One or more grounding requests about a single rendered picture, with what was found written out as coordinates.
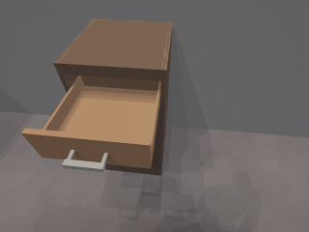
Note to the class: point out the drawer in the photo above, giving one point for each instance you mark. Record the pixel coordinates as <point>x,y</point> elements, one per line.
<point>116,116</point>

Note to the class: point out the handle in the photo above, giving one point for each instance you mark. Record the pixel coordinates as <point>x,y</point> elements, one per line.
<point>70,163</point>

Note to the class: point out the cabinet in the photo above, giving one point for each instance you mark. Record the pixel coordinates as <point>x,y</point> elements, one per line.
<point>126,49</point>

